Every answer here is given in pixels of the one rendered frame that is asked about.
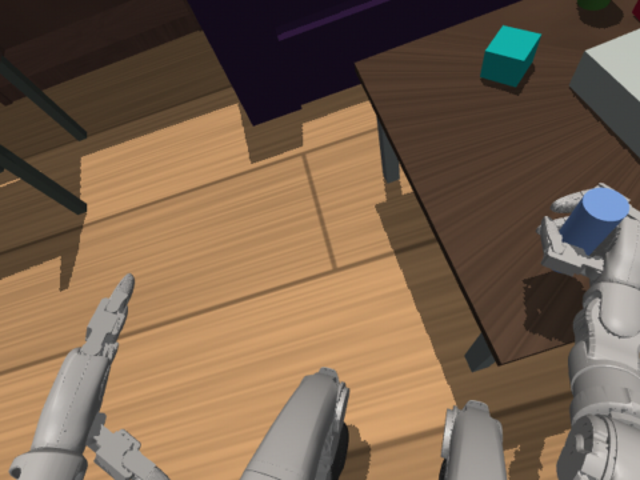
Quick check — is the left robot arm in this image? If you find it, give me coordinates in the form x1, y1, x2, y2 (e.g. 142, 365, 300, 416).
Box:
9, 448, 88, 480

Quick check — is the left robot hand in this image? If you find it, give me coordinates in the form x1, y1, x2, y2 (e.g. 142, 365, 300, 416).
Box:
30, 273, 170, 480

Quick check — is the sofa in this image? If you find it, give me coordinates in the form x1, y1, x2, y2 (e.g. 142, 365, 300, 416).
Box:
187, 0, 522, 126

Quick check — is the right robot hand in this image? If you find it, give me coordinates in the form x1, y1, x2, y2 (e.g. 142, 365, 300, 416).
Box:
536, 183, 640, 290

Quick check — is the right robot arm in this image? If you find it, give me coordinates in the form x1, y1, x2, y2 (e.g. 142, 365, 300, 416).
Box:
556, 282, 640, 480

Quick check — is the left robot foot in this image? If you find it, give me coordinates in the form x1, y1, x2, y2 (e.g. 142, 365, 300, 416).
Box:
330, 422, 349, 480

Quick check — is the coffee table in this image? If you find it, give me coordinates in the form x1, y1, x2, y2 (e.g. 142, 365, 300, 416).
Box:
354, 0, 640, 372

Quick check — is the bookshelf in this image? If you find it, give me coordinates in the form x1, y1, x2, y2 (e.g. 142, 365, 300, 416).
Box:
0, 0, 203, 106

